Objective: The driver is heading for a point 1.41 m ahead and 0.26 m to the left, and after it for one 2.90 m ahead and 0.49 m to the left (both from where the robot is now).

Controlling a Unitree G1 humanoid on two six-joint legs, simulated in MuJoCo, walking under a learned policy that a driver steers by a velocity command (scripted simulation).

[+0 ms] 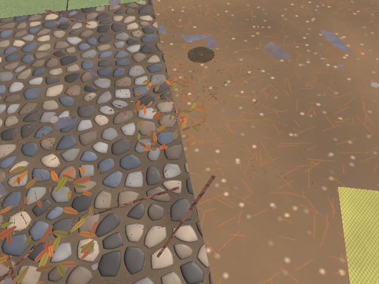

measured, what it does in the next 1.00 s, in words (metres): walks ahead, turning left: left foot, then right foot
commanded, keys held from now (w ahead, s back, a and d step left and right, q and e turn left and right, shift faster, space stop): w+q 0.52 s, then q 0.06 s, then no key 0.16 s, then e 0.22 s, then w+e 0.04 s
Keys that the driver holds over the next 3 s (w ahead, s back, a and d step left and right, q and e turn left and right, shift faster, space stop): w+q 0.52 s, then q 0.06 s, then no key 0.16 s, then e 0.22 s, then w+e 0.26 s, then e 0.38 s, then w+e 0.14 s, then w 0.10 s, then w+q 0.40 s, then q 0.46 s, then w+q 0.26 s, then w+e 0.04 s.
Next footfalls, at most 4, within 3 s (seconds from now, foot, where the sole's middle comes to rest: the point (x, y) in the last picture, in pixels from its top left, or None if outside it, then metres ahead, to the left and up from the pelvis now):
0.36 left None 0.33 0.18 -0.78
0.80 right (184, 254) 0.62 0.07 -0.78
1.18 left None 0.48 0.26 -0.78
1.56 right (197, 231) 0.71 0.03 -0.78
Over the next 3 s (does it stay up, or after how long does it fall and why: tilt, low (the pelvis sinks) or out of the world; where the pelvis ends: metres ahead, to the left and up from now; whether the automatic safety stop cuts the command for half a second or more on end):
stays up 1.00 0.20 0.00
